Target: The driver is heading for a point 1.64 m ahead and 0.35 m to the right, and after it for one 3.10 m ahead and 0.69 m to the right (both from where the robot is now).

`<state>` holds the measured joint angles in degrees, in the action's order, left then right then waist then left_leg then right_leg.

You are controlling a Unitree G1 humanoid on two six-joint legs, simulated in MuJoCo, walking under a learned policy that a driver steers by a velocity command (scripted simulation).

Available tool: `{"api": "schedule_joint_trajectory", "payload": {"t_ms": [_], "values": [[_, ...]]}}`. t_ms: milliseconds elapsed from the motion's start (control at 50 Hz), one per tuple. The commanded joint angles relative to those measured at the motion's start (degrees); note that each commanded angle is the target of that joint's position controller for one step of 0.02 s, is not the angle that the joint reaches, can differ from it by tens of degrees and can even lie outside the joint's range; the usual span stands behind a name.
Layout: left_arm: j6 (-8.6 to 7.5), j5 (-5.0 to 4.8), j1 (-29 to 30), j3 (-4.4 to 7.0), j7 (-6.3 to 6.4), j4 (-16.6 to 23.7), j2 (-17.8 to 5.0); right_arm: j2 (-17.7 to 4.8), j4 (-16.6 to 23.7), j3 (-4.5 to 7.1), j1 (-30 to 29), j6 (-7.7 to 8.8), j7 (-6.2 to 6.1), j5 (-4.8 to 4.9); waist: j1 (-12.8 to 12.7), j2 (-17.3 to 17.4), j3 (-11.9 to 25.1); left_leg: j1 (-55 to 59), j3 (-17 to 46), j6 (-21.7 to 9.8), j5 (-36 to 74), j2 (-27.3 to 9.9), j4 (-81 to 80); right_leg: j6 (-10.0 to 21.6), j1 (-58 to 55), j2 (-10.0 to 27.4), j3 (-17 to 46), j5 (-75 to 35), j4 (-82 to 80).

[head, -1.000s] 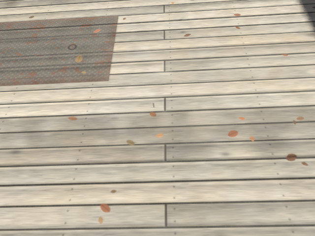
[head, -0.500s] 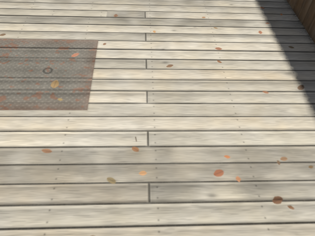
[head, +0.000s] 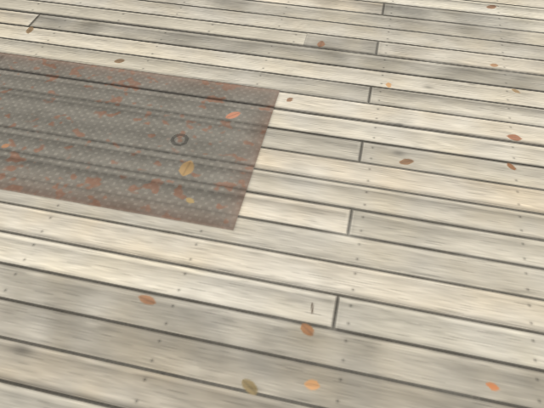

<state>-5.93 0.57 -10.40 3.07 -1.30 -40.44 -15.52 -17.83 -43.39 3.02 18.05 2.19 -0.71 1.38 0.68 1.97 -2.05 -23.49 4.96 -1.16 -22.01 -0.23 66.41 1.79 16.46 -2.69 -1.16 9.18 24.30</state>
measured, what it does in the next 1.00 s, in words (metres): walks ahead, turning right: left foot, then right foot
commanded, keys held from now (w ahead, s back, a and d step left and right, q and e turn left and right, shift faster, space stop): w+e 0.88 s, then w+q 0.12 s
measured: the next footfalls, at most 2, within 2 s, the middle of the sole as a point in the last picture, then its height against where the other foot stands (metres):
left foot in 0.30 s outside the picture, level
right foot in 0.80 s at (356, 381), level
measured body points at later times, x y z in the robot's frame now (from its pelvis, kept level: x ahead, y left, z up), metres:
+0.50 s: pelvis +0.26 +0.05 +0.01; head +0.28 +0.06 +0.46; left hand +0.42 +0.31 -0.11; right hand +0.31 -0.24 -0.09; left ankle +0.28 +0.15 -0.74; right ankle +0.24 -0.11 -0.66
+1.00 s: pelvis +0.50 -0.08 +0.00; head +0.53 -0.11 +0.45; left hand +0.73 +0.10 -0.10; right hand +0.49 -0.39 -0.11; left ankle +0.58 +0.07 -0.65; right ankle +0.50 -0.15 -0.74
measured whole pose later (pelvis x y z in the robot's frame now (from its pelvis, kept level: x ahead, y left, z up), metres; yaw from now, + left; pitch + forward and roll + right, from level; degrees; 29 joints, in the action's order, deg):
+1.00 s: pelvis +0.50 -0.08 +0.00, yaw -28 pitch +1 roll +0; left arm -2.9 0.0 -14.6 3.3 -1.9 -39.0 -16.1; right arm -18.2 -42.9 2.9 11.5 5.5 0.3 0.6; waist -0.5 1.6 -3.7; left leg -31.6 2.1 0.9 -17.3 -6.7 64.3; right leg 5.7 14.6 -5.6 -0.4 9.7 23.7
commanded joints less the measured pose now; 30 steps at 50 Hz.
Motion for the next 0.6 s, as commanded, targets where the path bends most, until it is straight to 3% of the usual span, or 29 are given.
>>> {"api": "schedule_joint_trajectory", "payload": {"t_ms": [20,80,140,220,260,280,300,320,340,360,400,420,500,600], "values": [[-0.7,-0.46,-3.18,1.52,-0.09,0.8,-5.89,-2.87,4.99,0.65,-0.71,1.21,0.53,-0.52,-0.39,-7.23,2.12,-11.96,0.69,0.46,2.08,-5.42,-3.7,11.87,-10.31,15.28,18.79,-5.81,-13.59],[-0.45,-1.71,-3.52,2.31,0.18,-0.02,-8.78,-1.03,7.2,-0.68,-6.58,2.06,1.05,-1.82,-1.07,-6.11,0.14,-11.37,-1.45,1.8,6.21,-6.03,-16.37,13.21,-7.02,14.7,15.79,-7.98,-15.95],[0.37,-2.0,-5.3,3.02,0.57,-0.77,-11.17,-1.55,8.19,-1.06,-12.27,3.15,1.87,-1.37,-2.84,-5.77,-0.05,-4.9,-2.86,2.73,17.44,-3.29,-28.4,11.34,-4.01,12.51,12.31,-9.16,-15.6],[1.33,-2.69,-9.46,3.26,0.95,-2.28,-12.0,-4.41,9.73,-0.13,-15.86,3.84,2.35,-0.65,-2.84,-6.37,0.59,0.79,-1.55,2.1,21.01,-1.71,-35.55,8.52,-6.26,14.3,15.4,-4.7,-12.05],[1.86,-2.44,-9.74,3.05,1.19,-2.6,-11.53,-5.82,8.86,0.8,-12.59,4.02,2.1,-0.58,-0.09,-6.63,1.8,7.98,-2.22,0.6,19.41,-1.36,-38.58,6.45,-5.67,13.64,15.58,-4.14,-7.49],[1.92,-2.01,-10.22,2.46,1.21,-2.59,-9.91,-7.47,7.54,1.82,-7.53,4.0,1.61,-0.82,2.46,-6.22,4.42,15.89,-2.65,-0.66,17.53,-1.51,-39.54,4.88,-3.79,10.98,14.13,-6.77,-1.31],[1.81,-1.07,-9.75,1.06,1.06,-1.4,-6.16,-10.83,6.78,2.95,0.64,4.0,0.93,-1.77,6.38,-1.69,10.91,27.92,4.99,-3.86,14.53,-9.86,-39.75,2.45,2.64,6.94,11.05,0.0,13.78],[1.23,-1.61,-15.77,-0.46,1.35,0.37,-1.15,-15.72,5.94,4.11,5.06,3.07,0.8,-2.67,4.6,13.87,18.69,42.77,26.82,-10.99,3.44,-23.34,-44.57,-0.97,19.26,0.33,4.55,21.44,33.3],[1.15,-3.07,-15.72,0.55,1.57,-0.02,-5.8,-11.93,5.39,3.31,5.37,2.88,1.23,-2.17,5.14,12.99,16.93,40.13,36.19,-12.67,-8.04,-23.62,-49.68,-1.38,26.31,2.11,8.3,24.18,43.13],[1.48,-3.59,-12.15,1.65,1.61,0.28,-9.14,-8.47,5.49,2.32,2.5,2.91,1.28,-1.56,4.83,8.55,10.19,34.87,28.98,-10.84,-8.72,-21.92,-50.48,-1.12,29.13,4.47,8.86,19.31,46.42],[2.29,-2.5,-8.71,1.91,1.68,0.61,-8.51,-4.21,5.44,1.08,-3.45,3.06,1.54,-1.88,2.22,5.22,4.2,25.0,16.46,-9.18,3.65,-17.31,-52.42,-1.57,26.69,7.66,7.64,11.74,44.18],[2.86,-2.37,-8.61,2.0,1.47,0.74,-7.62,-3.37,5.16,0.92,-5.07,3.31,1.51,-2.29,0.82,6.03,2.71,21.27,11.95,-8.74,8.29,-15.87,-53.97,-1.78,24.25,9.02,7.73,9.4,42.6],[4.38,-2.0,-5.96,1.51,0.99,2.42,-4.57,-4.62,3.35,1.95,-5.74,4.61,1.12,-2.06,-0.45,2.9,0.67,17.62,2.16,-9.86,19.94,-15.48,-57.88,-2.85,23.4,10.0,7.27,3.28,37.97],[3.95,-1.85,1.52,0.59,-0.54,5.16,-3.1,-7.24,1.31,2.8,-4.43,4.08,0.48,-1.73,1.66,0.92,-1.37,19.1,-7.87,-8.95,24.83,-14.26,-59.0,-2.49,22.05,9.32,4.45,-9.14,22.21]]}}
Velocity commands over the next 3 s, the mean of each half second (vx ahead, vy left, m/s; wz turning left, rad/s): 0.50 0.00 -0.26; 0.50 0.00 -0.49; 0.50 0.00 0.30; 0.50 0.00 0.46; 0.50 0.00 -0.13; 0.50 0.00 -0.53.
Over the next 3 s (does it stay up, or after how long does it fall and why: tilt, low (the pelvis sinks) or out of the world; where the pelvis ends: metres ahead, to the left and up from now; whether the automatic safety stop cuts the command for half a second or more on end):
stays up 1.57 -0.32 0.00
